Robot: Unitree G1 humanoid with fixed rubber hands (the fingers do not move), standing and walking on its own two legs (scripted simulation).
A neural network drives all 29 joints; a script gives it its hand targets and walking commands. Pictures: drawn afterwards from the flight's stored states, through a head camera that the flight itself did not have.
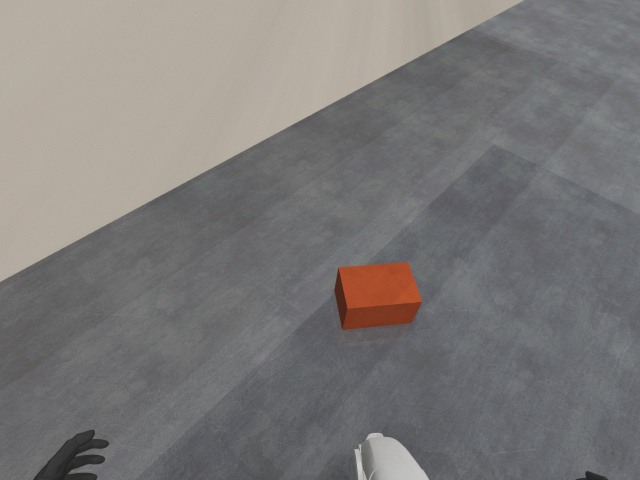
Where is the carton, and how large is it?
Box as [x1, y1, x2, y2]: [334, 262, 421, 329]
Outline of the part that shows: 407,262 338,267 334,290 342,329 411,322 421,303 421,299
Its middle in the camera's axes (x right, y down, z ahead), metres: +0.20 +0.20 +1.40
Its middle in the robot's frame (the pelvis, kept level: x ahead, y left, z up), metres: +0.79 -0.29 -0.70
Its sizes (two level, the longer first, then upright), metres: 0.259 0.169 0.147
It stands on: the floor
